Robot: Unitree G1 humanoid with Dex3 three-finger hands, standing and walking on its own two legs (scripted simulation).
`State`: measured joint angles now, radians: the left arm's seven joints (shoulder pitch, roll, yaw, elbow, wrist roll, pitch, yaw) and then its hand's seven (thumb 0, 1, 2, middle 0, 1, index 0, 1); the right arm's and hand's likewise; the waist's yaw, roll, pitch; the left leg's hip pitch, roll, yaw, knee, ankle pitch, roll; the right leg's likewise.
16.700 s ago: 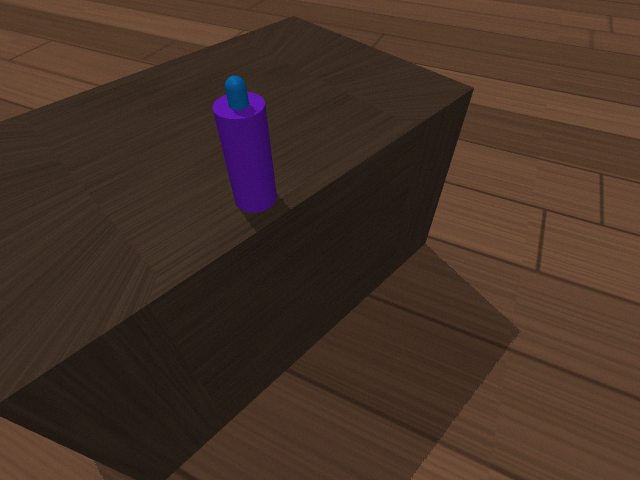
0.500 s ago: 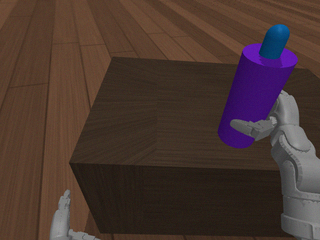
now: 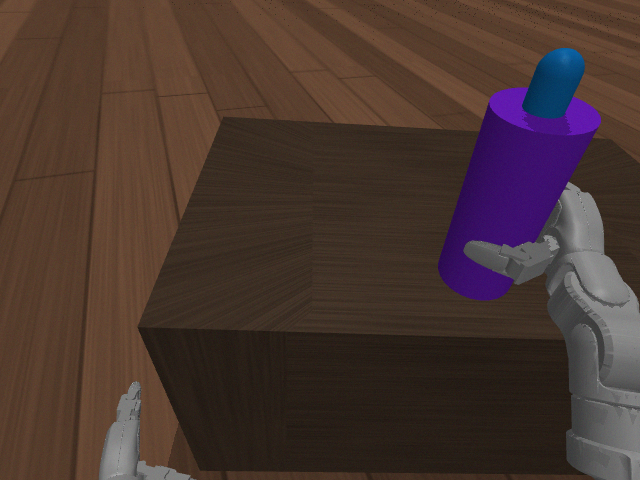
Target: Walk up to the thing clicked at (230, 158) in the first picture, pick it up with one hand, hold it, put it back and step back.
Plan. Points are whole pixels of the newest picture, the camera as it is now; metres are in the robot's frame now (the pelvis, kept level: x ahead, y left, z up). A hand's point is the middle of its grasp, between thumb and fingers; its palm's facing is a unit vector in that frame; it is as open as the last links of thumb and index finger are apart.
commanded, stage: hold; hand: right
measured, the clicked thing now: (509, 187) +0.32 -0.15 +0.27
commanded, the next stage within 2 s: crouch in 1.66 s
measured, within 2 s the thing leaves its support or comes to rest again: neither
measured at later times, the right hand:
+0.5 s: hand (511, 232) +0.31 -0.17 +0.22, palm faces +0.15 +0.99 -0.05, open 11.9 cm
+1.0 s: hand (507, 241) +0.30 -0.17 +0.21, palm faces +0.16 +0.99 -0.05, open 11.9 cm
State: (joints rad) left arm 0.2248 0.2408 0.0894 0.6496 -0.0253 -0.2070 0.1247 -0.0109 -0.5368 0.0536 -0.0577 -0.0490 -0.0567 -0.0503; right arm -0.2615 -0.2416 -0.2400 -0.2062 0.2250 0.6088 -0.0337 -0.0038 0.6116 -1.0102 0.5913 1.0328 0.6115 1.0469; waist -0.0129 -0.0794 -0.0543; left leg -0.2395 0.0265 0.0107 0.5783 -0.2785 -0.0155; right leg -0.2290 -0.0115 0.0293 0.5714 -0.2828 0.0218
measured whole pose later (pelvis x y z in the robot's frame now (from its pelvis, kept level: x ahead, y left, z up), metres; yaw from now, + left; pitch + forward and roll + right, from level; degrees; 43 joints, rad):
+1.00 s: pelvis -0.01 +0.00 +0.00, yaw +0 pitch -4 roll +0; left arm 0.22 0.23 0.08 0.65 -0.02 -0.25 0.14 -0.01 -0.54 0.06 -0.06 -0.05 -0.06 -0.05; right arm -0.22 -0.24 -0.23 -0.23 0.23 0.60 -0.03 0.00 0.61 -1.01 0.59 1.03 0.61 1.05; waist -0.01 -0.08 -0.04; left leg -0.24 0.02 0.01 0.59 -0.27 -0.02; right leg -0.24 -0.01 0.03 0.59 -0.28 0.02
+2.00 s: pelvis -0.01 +0.00 +0.00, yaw +0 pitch -4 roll +0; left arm 0.21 0.22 0.08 0.69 -0.01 -0.25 0.13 -0.01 -0.53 0.05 -0.06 -0.05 -0.06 -0.05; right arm -0.26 -0.24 -0.25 -0.15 0.22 0.59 -0.02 0.00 0.61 -1.01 0.59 1.03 0.61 1.04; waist -0.01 -0.08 -0.04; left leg -0.26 0.02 0.01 0.60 -0.28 -0.02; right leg -0.25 -0.01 0.03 0.60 -0.29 0.02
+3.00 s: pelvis +0.00 +0.00 -0.01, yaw +2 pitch +4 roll +0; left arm 0.25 0.22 0.05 0.54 -0.01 -0.18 0.10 -0.01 -0.52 0.05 -0.06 -0.04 -0.06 -0.04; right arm -0.48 -0.34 -0.34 0.65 0.14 -0.07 0.04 0.00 0.61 -1.00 0.61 1.02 0.63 1.03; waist 0.07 -0.01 -0.05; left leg -0.44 0.00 -0.01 0.66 -0.29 -0.01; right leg -0.43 -0.03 0.01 0.68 -0.32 0.02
